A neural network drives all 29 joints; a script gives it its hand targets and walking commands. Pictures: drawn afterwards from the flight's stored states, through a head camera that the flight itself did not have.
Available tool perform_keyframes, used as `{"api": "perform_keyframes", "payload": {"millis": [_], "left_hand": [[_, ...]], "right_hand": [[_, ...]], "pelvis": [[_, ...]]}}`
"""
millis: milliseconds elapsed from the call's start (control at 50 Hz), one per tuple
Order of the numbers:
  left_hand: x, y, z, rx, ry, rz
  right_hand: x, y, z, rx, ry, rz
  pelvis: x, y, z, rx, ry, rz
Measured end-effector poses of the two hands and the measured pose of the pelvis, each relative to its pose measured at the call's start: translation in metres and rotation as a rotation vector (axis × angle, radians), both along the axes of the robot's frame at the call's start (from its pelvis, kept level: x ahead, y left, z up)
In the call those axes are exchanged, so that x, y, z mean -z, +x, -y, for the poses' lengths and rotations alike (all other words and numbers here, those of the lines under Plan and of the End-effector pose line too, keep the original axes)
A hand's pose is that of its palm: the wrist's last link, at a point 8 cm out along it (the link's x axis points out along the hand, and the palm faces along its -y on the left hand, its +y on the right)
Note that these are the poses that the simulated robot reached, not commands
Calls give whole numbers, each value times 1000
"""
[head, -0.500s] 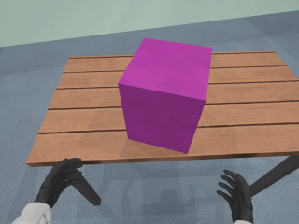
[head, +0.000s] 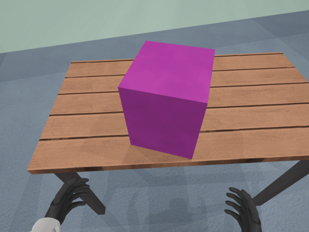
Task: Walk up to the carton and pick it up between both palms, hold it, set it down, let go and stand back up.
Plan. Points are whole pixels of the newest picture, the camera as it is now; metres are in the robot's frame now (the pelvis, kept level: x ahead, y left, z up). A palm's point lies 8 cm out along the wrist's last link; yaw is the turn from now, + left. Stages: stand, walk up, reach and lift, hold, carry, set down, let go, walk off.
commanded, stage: set down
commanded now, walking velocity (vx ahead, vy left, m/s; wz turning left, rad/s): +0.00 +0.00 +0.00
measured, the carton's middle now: (169, 101) +0.46 +0.00 +0.06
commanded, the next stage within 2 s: let go in 0.58 s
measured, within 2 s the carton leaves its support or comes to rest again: neither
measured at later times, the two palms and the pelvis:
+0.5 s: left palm (64, 220) +0.15 +0.25 -0.04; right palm out of the picture +0.14 -0.20 -0.07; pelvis +0.00 +0.00 +0.00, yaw +0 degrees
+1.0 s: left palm (70, 218) +0.16 +0.24 -0.05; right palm out of the picture +0.15 -0.22 -0.09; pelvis +0.00 +0.00 +0.00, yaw +0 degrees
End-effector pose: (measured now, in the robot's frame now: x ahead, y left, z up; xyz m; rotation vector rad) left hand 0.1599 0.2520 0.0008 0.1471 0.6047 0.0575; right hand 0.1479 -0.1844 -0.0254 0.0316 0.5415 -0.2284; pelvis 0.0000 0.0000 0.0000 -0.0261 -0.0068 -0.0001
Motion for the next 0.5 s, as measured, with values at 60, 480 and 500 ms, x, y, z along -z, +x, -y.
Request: {"api": "perform_keyframes", "payload": {"millis": [60,480,500], "left_hand": [[4,0,0,-3,6,-13],[38,-8,1,-48,28,-131],[40,-8,2,-50,28,-135]], "right_hand": [[6,-1,2,-7,2,-15],[40,-4,14,-68,-19,-95],[42,-4,15,-71,-19,-99]], "pelvis": [[0,0,1,0,0,1],[0,0,2,-1,2,5],[0,0,2,-1,2,6]]}}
